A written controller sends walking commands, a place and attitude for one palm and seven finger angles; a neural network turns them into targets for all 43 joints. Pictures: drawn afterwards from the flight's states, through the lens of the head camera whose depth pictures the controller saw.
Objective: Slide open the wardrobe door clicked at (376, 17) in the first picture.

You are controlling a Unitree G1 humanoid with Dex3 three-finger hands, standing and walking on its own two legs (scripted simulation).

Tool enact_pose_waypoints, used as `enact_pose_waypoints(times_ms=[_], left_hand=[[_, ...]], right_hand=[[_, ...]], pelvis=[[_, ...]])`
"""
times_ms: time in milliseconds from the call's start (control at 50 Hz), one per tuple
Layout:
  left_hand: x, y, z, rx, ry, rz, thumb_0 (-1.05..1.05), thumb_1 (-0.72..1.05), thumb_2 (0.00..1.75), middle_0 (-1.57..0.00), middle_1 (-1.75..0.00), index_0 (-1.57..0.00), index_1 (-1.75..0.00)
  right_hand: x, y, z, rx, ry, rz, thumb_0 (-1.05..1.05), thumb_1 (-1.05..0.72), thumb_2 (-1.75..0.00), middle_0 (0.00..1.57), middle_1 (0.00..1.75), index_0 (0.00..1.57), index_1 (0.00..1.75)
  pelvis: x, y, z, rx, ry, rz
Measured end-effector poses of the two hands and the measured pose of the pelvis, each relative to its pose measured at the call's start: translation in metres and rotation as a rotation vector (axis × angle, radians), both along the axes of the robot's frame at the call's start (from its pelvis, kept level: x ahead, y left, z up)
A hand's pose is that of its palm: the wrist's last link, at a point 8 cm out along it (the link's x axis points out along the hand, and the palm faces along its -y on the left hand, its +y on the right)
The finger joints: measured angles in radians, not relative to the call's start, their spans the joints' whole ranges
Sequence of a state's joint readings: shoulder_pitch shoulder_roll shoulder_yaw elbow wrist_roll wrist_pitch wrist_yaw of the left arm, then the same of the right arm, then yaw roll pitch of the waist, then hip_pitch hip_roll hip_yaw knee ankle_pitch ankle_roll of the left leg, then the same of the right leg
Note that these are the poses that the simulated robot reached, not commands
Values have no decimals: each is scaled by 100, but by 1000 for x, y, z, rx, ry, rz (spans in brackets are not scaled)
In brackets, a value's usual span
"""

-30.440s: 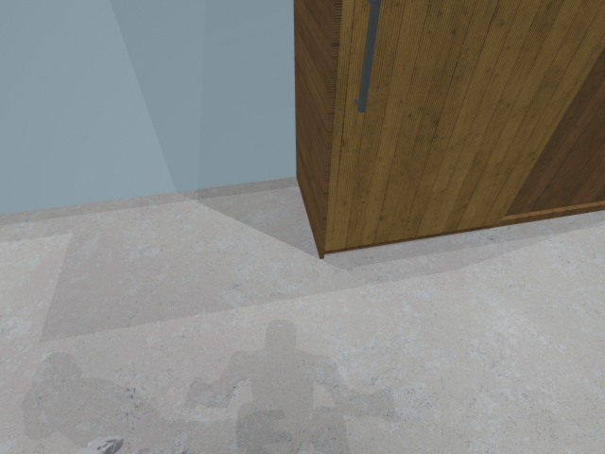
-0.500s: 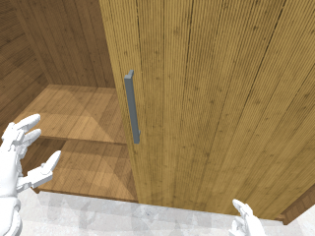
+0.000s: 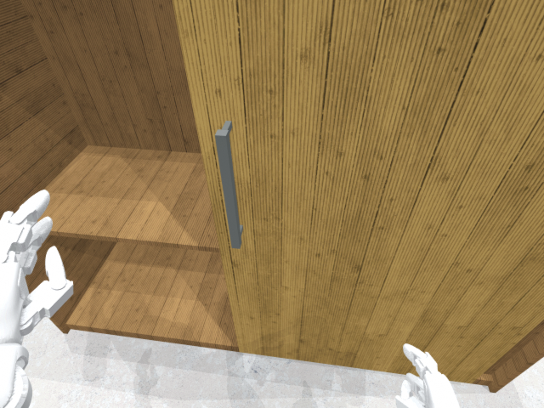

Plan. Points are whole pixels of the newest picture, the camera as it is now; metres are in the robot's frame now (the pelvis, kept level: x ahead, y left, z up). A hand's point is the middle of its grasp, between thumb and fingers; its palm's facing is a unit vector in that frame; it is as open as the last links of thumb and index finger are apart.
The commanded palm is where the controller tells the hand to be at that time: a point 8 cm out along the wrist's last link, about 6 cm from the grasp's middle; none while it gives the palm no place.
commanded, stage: step back with the hand held close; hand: left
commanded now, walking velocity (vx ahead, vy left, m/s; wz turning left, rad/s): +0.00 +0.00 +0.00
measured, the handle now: (232, 191) +0.46 +0.15 +0.07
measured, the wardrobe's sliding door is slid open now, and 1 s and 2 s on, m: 0.70 0.70 0.70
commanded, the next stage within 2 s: stop stepping back and stand still in 1.22 s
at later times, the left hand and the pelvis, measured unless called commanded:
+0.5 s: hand (50, 299) +0.17 +0.28 +0.16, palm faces +0.37 -0.80 -0.48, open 7.4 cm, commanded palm +0.11 +0.32 +0.17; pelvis -0.04 +0.02 -0.01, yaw -1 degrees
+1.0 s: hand out of the picture +0.09 +0.29 +0.17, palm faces +0.46 -0.77 -0.45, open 7.4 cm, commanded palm +0.02 +0.33 +0.17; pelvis -0.11 +0.02 -0.03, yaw +2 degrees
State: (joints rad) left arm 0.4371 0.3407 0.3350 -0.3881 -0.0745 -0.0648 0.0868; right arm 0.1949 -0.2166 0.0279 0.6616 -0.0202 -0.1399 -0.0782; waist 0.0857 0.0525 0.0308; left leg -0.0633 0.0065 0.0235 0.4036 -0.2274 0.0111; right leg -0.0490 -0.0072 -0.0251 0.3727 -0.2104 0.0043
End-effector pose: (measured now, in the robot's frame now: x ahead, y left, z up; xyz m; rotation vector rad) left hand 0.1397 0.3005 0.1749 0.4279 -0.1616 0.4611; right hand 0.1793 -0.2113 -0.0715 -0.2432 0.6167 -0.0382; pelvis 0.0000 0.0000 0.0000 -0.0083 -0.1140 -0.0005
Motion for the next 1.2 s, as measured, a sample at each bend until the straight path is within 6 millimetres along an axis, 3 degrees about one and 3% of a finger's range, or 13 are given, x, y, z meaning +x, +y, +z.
enact_pose_waypoints(times_ms=[240,400,580,740,940,1080,1200], left_hand=[[8,3,8,73,-34,-32,2,89,90,-21,-30,-21,-30],[3,4,1,119,16,-128,2,89,90,-21,-30,-21,-30],[-30,18,3,164,-57,-102,2,89,90,-22,-30,-22,-30],[-61,18,-1,164,-126,-66,2,89,90,-22,-30,-21,-30],[-82,20,4,184,-192,-103,2,89,90,-22,-30,-21,-30],[-108,25,7,259,-184,-77,2,89,90,-22,-30,-22,-30],[-132,16,1,180,-161,-91,2,89,90,-21,-30,-21,-30]], right_hand=[[-11,-11,0,-16,36,-53,1,-90,-90,21,30,20,30],[-36,-19,5,-47,50,-151,1,-90,-90,21,30,20,30],[-73,-10,1,-59,49,-149,1,-90,-90,21,30,20,30],[-103,-2,-12,-54,59,-112,1,-90,-90,21,30,20,30],[-138,-1,-15,-79,78,-114,1,-90,-90,21,30,20,30],[-150,-1,-18,-69,65,-91,1,-90,-90,21,30,20,30],[-155,-1,-12,-77,82,-61,1,-90,-90,21,30,20,30]], pelvis=[[-9,5,-1,-11,71,-8],[-24,17,-4,0,101,-25],[-54,23,-12,0,94,-19],[-78,22,-21,-12,87,-2],[-105,25,-23,-24,89,4],[-120,17,-27,-45,108,48],[-141,17,-20,-33,113,31]])
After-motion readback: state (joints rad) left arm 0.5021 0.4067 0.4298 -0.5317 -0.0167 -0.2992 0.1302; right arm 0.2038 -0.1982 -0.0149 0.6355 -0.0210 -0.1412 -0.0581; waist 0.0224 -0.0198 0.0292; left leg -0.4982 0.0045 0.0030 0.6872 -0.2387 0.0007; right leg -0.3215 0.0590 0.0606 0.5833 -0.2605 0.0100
